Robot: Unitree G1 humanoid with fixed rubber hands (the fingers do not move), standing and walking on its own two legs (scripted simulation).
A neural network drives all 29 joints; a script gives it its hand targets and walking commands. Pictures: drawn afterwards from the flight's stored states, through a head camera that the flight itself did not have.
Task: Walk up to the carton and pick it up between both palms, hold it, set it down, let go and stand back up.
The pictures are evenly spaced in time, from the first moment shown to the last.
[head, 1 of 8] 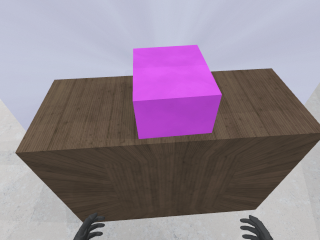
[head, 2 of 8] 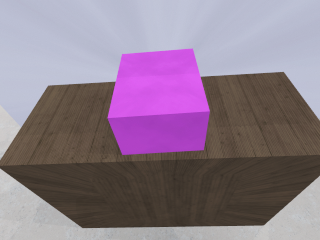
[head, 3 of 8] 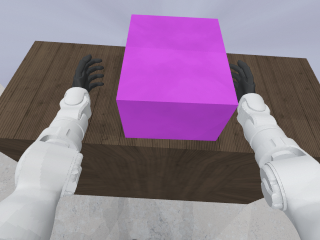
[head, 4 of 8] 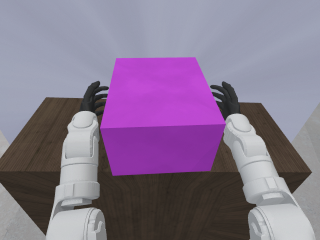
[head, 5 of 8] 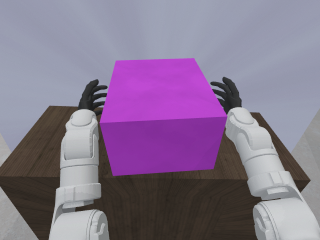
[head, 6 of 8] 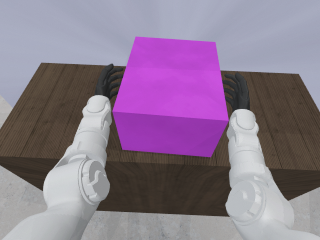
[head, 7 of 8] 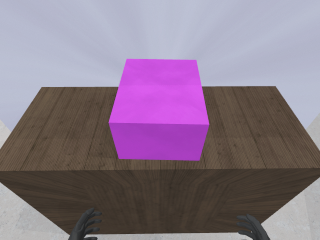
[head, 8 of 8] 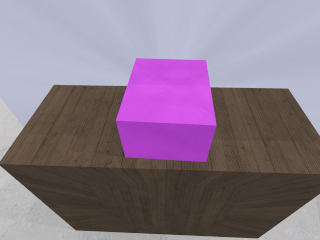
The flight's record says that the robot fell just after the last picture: no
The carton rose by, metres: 0.17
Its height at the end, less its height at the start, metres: +0.00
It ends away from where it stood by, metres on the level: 0.01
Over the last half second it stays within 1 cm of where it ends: yes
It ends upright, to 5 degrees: yes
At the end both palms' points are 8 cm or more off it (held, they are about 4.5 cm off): yes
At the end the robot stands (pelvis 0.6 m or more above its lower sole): yes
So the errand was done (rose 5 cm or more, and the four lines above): yes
